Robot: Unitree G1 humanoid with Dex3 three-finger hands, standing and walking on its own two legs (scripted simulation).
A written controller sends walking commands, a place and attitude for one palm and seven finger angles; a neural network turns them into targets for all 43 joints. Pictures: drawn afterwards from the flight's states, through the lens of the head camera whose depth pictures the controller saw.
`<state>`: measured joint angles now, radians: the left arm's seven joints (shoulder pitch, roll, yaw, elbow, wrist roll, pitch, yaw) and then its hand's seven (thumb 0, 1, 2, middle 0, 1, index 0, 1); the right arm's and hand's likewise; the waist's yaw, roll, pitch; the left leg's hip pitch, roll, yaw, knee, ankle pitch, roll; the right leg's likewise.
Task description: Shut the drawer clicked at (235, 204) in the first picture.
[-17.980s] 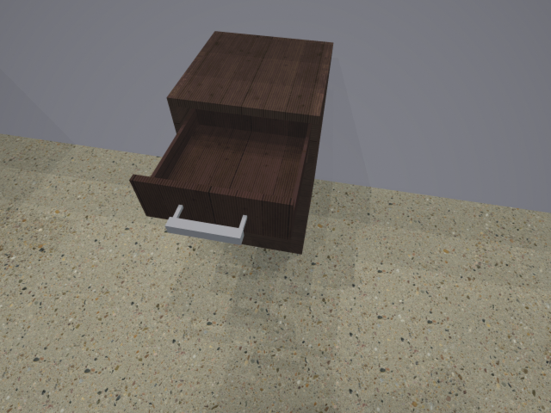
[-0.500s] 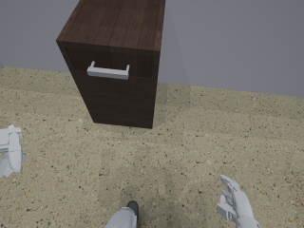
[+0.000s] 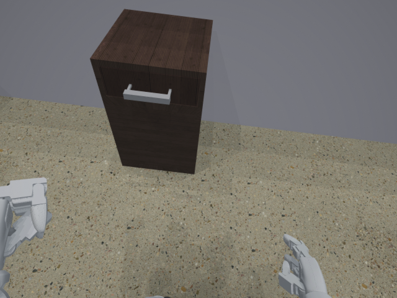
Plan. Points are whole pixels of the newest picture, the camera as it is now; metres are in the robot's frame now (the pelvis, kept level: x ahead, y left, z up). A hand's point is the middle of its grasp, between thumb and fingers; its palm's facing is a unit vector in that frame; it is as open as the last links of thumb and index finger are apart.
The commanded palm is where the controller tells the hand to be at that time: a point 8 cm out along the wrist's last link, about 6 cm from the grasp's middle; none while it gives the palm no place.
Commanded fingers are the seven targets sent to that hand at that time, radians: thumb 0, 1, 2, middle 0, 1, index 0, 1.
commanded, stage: stop stepping back and stand still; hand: left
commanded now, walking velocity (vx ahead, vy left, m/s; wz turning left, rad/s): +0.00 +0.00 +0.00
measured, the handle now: (148, 93) +0.83 +0.23 -0.15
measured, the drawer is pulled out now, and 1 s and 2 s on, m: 0.00 0.00 0.00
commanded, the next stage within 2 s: let the arm hang, fingers relaxed in 0.64 s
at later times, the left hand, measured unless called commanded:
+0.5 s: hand (8, 269) +0.13 +0.23 +0.17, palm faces +0.34 -0.83 -0.44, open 3.2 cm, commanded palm +0.07 +0.28 +0.18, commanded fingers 0.00 0.90 0.90 -1.40 -1.60 -1.40 -1.60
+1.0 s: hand out of the picture +0.03 +0.19 -0.16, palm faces +0.03 -0.98 -0.18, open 3.0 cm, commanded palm none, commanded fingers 0.00 0.90 0.90 -0.84 -0.99 -0.84 -0.99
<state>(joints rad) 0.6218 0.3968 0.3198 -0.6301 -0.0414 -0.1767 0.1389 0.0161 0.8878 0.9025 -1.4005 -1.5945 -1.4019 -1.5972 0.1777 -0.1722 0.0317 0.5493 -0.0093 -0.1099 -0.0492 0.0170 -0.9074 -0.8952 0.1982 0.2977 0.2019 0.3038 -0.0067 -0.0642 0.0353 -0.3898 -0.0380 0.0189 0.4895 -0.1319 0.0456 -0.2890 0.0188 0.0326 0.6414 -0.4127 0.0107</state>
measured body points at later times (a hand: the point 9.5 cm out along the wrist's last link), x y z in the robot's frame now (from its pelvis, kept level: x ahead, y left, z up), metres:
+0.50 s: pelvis -0.05 +0.00 +0.01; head -0.05 +0.01 +0.46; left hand +0.11 +0.27 +0.19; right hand +0.11 -0.22 -0.07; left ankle +0.03 +0.10 -0.73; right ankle -0.05 -0.11 -0.73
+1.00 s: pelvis -0.05 +0.00 +0.00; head -0.04 +0.02 +0.45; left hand +0.02 +0.24 -0.14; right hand +0.07 -0.24 -0.12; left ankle +0.03 +0.10 -0.73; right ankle -0.05 -0.13 -0.73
